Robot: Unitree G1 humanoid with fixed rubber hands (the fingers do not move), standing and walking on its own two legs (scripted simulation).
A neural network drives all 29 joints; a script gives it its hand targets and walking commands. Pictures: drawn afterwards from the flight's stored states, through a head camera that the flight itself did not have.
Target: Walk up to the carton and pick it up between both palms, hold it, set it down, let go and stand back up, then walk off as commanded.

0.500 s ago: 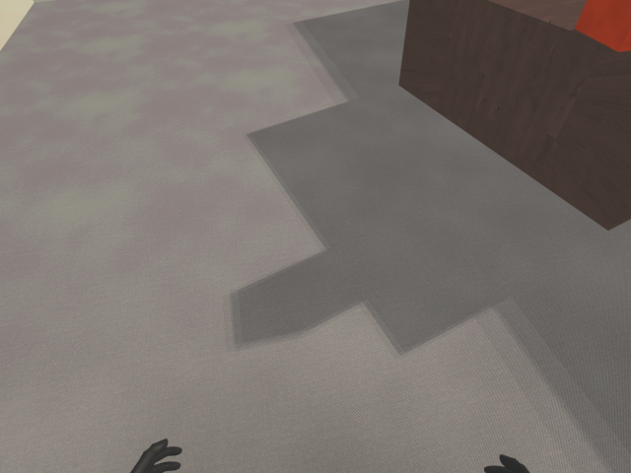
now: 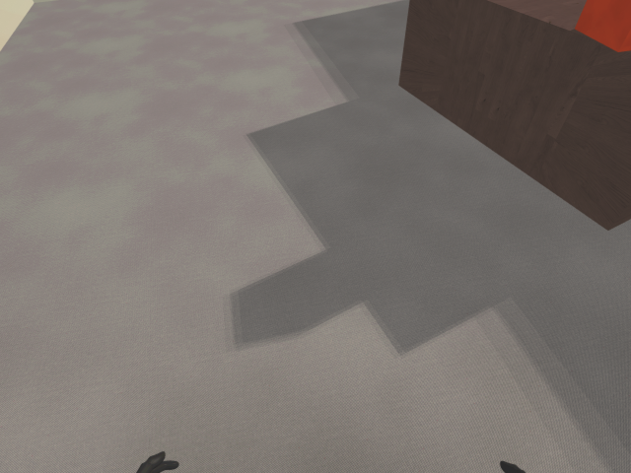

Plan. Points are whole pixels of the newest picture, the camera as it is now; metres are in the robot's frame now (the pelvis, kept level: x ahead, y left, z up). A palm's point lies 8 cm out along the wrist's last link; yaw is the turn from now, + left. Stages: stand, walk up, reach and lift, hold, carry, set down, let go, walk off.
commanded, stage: stand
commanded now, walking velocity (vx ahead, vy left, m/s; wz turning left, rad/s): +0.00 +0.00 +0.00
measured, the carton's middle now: out of the picture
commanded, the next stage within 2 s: none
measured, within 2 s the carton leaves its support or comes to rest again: neither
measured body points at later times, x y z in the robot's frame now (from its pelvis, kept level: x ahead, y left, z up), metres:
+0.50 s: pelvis -0.01 +0.00 +0.00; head +0.00 +0.00 +0.45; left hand +0.11 +0.27 -0.11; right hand +0.10 -0.24 -0.13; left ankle -0.01 +0.12 -0.72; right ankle +0.00 -0.12 -0.72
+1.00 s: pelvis -0.03 +0.01 +0.01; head -0.03 +0.01 +0.46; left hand +0.08 +0.28 -0.11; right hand +0.07 -0.23 -0.13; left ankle -0.01 +0.12 -0.72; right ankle +0.00 -0.12 -0.71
